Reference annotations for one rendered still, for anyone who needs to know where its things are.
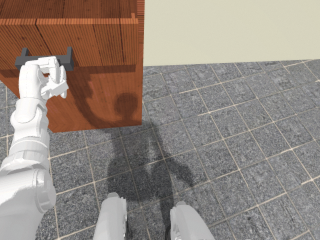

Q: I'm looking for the left robot upper arm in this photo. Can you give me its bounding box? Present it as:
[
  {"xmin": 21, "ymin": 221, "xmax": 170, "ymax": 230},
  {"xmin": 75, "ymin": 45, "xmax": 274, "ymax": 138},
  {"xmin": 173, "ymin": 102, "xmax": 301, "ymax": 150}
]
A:
[{"xmin": 0, "ymin": 168, "xmax": 57, "ymax": 240}]

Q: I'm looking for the left robot thigh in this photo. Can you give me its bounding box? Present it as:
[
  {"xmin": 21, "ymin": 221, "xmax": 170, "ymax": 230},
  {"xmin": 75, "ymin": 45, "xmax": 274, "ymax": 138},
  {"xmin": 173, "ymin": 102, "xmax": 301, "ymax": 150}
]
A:
[{"xmin": 93, "ymin": 196, "xmax": 127, "ymax": 240}]

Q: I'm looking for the cabinet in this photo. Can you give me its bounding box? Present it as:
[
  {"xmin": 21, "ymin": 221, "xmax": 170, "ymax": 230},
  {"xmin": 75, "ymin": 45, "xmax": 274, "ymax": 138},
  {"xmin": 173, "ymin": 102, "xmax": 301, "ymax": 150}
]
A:
[{"xmin": 0, "ymin": 0, "xmax": 145, "ymax": 133}]

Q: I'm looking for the left robot hand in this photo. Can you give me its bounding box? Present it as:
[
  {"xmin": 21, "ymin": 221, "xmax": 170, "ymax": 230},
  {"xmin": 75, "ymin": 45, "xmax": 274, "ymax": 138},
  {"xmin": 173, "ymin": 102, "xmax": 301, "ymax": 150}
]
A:
[{"xmin": 18, "ymin": 56, "xmax": 69, "ymax": 105}]

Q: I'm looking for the robot left forearm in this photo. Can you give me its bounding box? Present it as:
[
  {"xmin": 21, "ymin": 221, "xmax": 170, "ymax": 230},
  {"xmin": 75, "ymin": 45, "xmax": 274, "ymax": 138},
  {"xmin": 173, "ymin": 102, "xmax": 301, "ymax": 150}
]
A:
[{"xmin": 0, "ymin": 97, "xmax": 50, "ymax": 177}]

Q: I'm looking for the drawer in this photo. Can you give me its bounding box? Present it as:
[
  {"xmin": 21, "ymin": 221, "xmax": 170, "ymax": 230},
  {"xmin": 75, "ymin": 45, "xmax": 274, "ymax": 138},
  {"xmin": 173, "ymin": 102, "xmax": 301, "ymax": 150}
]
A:
[{"xmin": 0, "ymin": 0, "xmax": 139, "ymax": 70}]

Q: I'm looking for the handle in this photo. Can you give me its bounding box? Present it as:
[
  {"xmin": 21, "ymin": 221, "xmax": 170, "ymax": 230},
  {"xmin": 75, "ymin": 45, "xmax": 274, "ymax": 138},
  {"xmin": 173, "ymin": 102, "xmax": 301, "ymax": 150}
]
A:
[{"xmin": 14, "ymin": 46, "xmax": 74, "ymax": 71}]

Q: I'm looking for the right robot thigh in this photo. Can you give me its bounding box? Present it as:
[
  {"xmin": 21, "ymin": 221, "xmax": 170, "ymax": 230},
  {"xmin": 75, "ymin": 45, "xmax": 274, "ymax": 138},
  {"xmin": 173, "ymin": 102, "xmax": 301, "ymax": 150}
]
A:
[{"xmin": 170, "ymin": 205, "xmax": 215, "ymax": 240}]

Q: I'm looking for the robot thigh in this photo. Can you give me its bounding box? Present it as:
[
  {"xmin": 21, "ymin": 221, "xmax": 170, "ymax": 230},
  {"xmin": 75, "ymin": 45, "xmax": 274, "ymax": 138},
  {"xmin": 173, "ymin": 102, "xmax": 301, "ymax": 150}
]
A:
[
  {"xmin": 170, "ymin": 205, "xmax": 215, "ymax": 240},
  {"xmin": 93, "ymin": 196, "xmax": 127, "ymax": 240}
]

